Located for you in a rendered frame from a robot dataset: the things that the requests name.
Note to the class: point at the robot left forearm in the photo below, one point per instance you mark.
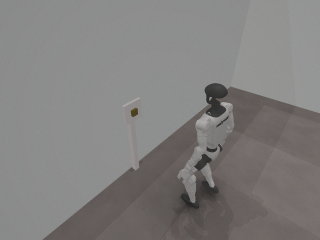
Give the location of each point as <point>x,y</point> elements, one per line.
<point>196,156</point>

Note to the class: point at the panel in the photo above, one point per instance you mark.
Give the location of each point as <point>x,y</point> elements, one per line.
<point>129,121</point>

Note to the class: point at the robot right forearm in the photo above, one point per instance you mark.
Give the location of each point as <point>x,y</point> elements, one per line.
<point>226,134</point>

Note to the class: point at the robot left upper arm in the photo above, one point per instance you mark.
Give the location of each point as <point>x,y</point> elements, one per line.
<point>202,126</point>

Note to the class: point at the right robot foot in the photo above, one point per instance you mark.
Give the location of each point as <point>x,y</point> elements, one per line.
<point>214,189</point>

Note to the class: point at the robot right upper arm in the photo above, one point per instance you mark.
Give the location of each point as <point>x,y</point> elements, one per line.
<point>230,123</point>

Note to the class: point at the left robot hand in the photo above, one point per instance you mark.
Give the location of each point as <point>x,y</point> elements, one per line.
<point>185,175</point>

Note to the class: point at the robot head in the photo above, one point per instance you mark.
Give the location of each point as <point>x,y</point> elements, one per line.
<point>215,90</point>

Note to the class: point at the button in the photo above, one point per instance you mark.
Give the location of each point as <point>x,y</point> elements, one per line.
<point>134,112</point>

